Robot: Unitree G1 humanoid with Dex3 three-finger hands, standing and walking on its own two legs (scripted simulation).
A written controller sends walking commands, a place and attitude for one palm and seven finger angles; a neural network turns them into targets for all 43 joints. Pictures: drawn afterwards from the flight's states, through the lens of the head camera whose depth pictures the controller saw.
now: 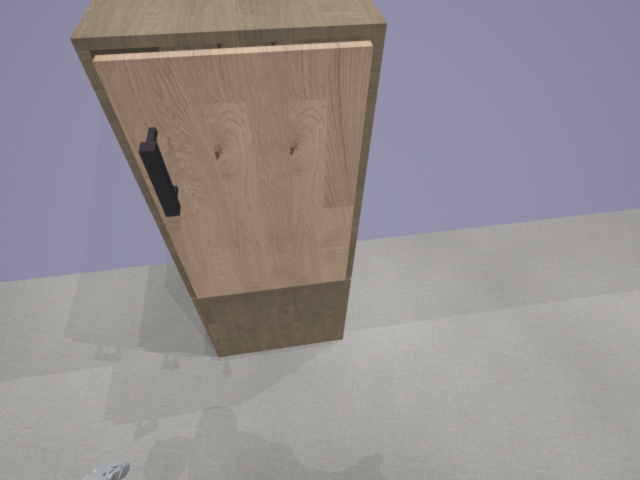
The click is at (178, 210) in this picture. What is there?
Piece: cupboard door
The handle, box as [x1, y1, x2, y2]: [138, 127, 180, 216]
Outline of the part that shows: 151,127 148,129 146,141 140,142 138,151 166,216 179,215 180,206 176,197 177,187 176,185 173,186 170,181 155,141 157,133 155,127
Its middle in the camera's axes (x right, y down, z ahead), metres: -0.25 -0.10 +0.62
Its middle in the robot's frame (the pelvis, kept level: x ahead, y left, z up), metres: +0.53 +0.29 +0.06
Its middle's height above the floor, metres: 0.83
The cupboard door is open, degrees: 0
